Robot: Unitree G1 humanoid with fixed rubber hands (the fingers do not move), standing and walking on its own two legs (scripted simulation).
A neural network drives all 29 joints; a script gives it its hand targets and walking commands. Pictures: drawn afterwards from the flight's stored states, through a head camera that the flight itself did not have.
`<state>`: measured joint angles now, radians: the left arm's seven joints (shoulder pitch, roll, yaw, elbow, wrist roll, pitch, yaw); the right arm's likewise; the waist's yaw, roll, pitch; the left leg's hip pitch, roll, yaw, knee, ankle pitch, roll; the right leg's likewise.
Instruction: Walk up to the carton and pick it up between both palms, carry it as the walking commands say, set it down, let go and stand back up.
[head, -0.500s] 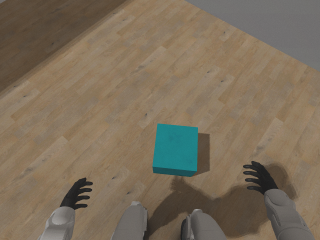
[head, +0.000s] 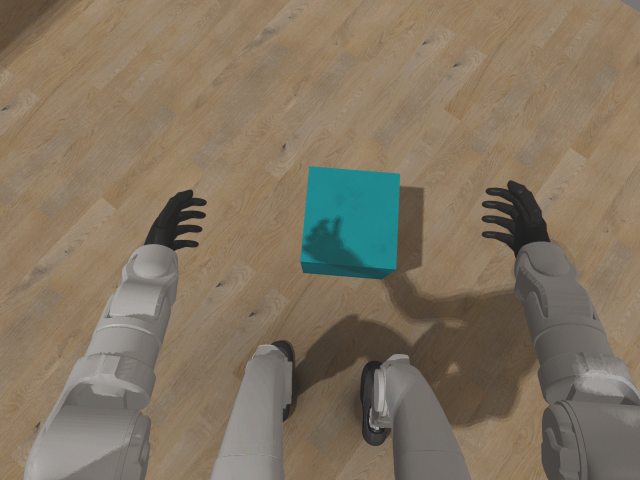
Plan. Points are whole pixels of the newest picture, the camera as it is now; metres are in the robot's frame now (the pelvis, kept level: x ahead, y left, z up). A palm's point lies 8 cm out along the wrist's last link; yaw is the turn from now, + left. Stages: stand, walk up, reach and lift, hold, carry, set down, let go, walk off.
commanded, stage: reach and lift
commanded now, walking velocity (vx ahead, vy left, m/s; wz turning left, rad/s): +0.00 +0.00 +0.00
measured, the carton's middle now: (348, 226) +0.53 -0.06 -0.59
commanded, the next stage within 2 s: none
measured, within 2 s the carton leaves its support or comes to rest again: neither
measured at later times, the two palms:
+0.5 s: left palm (233, 160) +0.53 +0.14 -0.16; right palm (489, 181) +0.50 -0.25 -0.17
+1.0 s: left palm (238, 181) +0.52 +0.15 -0.23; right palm (451, 197) +0.49 -0.21 -0.23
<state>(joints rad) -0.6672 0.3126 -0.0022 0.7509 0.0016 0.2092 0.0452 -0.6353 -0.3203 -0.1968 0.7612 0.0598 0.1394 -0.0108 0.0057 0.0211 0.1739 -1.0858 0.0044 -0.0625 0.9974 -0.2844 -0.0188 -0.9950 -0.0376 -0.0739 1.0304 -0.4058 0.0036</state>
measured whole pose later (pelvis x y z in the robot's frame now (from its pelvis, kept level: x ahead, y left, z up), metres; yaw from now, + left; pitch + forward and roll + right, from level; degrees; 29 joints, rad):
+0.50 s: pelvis +0.00 +0.00 -0.01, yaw -1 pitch +33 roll -2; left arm -1.22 0.31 0.00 0.71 -0.05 0.22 0.13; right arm -1.14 -0.38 -0.31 0.76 0.11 0.11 -0.04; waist 0.01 0.07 0.39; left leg -1.34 0.00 -0.06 1.02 -0.22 -0.02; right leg -1.24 -0.03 -0.07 1.05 -0.37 0.00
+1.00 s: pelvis -0.05 +0.02 -0.08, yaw -3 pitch +33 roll -5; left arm -1.52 0.32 0.11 0.98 -0.06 0.24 0.11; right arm -1.45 -0.33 -0.44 1.01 0.01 0.18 -0.08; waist 0.00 0.01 0.44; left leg -1.59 0.01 -0.07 1.30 -0.28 -0.02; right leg -1.49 -0.02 -0.07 1.31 -0.39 0.00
